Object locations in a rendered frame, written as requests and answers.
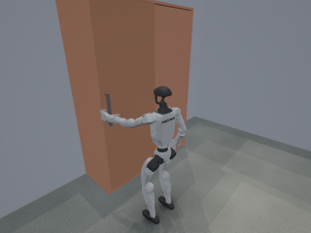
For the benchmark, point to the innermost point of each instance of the robot right forearm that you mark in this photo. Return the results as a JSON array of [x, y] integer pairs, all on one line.
[[179, 137]]

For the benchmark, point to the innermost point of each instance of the robot left forearm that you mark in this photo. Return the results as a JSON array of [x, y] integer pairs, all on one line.
[[119, 120]]

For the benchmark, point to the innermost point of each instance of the wardrobe door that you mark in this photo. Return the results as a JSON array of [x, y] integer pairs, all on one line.
[[171, 51], [124, 38]]

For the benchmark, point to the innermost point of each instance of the robot left upper arm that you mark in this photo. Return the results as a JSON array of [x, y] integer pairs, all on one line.
[[142, 120]]

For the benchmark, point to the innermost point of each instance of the handle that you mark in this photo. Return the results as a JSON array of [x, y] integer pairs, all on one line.
[[109, 109]]

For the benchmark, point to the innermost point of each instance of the left robot hand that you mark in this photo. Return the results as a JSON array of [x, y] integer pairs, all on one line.
[[104, 115]]

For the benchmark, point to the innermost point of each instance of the robot right upper arm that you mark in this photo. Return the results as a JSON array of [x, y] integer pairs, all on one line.
[[179, 120]]

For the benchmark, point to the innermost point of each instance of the right robot hand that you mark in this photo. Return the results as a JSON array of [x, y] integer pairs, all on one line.
[[172, 144]]

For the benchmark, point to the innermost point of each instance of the right robot foot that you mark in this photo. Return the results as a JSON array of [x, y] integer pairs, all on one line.
[[162, 200]]

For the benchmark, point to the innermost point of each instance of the left robot shin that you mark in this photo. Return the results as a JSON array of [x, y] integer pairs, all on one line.
[[149, 200]]

